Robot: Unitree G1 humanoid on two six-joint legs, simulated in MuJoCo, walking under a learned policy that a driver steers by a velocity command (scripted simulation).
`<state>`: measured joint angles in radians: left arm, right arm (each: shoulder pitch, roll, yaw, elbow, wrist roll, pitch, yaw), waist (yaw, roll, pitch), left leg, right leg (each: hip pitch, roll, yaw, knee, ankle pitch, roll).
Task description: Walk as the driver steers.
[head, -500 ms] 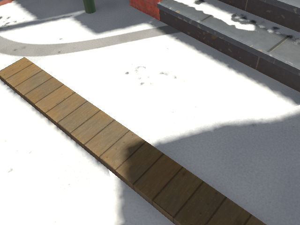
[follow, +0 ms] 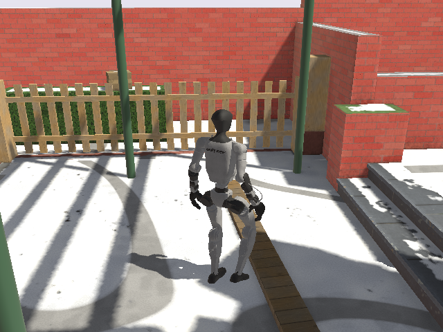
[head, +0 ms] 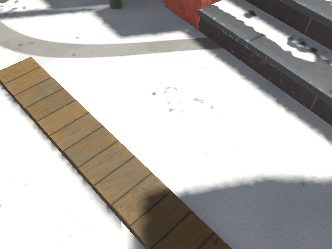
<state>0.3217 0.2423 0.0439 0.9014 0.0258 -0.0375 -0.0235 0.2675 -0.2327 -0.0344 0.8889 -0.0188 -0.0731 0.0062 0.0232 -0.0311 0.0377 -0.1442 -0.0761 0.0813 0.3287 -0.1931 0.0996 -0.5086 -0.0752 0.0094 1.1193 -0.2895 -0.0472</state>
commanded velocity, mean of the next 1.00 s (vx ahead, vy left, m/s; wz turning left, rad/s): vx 0.50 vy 0.00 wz -0.49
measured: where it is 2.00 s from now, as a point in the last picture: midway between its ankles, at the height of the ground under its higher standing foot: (249, 141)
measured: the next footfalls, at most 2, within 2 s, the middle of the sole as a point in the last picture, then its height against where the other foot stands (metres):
right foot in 0.32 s outside the picture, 0.06 m higher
left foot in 0.90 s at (183, 187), level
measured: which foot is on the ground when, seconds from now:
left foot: down 0.00-0.36, up 0.38-0.88, down 0.90-1.00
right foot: up 0.00-0.30, down 0.32-0.96, up 0.98-1.00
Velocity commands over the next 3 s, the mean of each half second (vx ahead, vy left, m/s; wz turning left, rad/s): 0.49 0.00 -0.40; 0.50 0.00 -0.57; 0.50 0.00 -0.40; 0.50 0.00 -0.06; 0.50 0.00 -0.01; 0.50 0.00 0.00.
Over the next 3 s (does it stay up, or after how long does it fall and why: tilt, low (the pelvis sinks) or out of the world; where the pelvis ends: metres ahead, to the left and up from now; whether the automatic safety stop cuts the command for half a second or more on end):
stays up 1.46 -0.67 0.13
